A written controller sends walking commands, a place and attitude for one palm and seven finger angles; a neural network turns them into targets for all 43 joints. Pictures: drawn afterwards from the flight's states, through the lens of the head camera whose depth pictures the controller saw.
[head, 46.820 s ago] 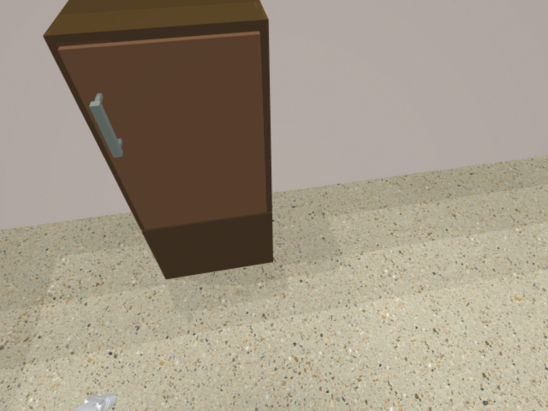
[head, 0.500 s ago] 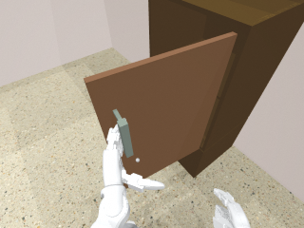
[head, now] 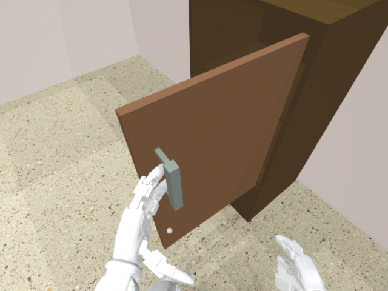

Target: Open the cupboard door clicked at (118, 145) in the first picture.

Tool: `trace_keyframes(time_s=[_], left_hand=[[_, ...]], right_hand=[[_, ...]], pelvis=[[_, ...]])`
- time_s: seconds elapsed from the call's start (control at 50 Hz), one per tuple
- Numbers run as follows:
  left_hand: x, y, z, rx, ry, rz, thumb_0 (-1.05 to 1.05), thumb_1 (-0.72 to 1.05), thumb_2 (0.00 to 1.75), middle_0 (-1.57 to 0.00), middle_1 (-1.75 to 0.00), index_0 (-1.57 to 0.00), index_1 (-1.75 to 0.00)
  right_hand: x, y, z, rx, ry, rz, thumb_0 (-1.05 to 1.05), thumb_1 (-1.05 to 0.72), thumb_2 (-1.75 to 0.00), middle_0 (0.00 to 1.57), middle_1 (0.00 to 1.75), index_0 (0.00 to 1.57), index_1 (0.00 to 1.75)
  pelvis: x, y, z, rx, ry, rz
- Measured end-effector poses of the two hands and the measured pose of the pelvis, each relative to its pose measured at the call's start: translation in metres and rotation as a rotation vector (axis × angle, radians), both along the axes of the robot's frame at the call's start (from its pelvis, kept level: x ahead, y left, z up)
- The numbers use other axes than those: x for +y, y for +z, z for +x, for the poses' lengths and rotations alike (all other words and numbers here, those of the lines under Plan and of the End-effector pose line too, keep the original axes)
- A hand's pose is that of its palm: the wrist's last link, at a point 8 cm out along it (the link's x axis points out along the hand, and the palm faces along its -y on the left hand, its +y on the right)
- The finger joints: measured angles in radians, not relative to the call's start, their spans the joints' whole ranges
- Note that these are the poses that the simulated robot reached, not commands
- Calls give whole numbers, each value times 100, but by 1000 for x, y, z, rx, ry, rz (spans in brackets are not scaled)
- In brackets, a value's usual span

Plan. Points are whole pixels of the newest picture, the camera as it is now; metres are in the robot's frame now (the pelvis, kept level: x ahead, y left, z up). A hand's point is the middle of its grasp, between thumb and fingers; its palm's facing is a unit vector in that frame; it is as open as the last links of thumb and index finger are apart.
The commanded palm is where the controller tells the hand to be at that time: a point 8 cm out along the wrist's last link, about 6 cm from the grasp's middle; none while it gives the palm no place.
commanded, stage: slide the hand sideways off the handle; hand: left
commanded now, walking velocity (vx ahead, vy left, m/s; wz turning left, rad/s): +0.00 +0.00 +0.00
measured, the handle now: (168, 180) +0.31 +0.06 +0.09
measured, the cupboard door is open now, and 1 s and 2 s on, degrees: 87 87 87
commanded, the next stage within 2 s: draw the hand back to the body in 0.64 s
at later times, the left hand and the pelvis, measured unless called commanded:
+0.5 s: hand (137, 250) +0.19 +0.10 +0.08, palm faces -0.09 -1.00 -0.01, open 16.3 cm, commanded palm +0.16 +0.16 +0.08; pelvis +0.00 +0.00 -0.01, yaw +0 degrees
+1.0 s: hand (102, 251) +0.17 +0.15 +0.11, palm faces -0.07 -1.00 -0.06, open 16.3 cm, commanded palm +0.15 +0.21 +0.12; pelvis +0.00 +0.00 +0.00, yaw +0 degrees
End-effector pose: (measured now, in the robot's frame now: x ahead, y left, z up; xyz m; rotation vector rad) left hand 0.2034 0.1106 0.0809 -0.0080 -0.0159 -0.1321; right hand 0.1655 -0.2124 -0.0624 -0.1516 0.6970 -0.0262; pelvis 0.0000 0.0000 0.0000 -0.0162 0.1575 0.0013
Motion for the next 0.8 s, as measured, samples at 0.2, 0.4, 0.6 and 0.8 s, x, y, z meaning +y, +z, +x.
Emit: trace_keyframes(time_s=[0.2, 0.4, 0.6, 0.8], left_hand=[[22, 1, -16, 11, 30, -9, -1, -50, 30, -15, -30, -15, -30], [38, -2, -29, 35, 29, 18, -1, -50, 30, -15, -30, -15, -30], [55, 0, -41, 29, 39, 19, -1, -50, 30, -15, -30, -15, -30], [65, -3, -47, 23, 27, 11, -1, -50, 30, -15, -30, -15, -30]], right_hand=[[1, 1, 10, -21, 12, -11, 1, -90, -90, 21, 30, 20, 30], [-8, -2, 8, -21, -16, -28, 1, -90, -90, 21, 30, 20, 30], [-14, -3, 4, -31, -44, -37, 1, -90, -90, 21, 30, 20, 30], [-13, -2, 3, -54, -46, -55, 1, -90, -90, 21, 30, 20, 30]], pelvis=[[0, -3, 4, 15, 6, -5], [-3, -7, 4, 26, 6, -9], [-4, -9, 1, 25, 9, -14], [-3, -12, -5, 24, 14, -25]])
